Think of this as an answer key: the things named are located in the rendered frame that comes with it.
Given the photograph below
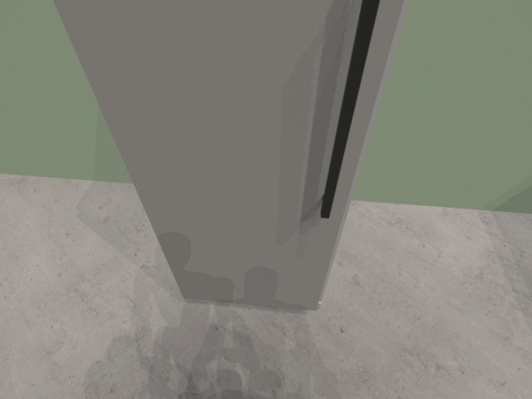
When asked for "fridge door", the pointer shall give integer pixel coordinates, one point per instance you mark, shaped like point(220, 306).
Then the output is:
point(225, 114)

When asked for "handle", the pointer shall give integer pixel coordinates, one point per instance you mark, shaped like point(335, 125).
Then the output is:
point(361, 44)

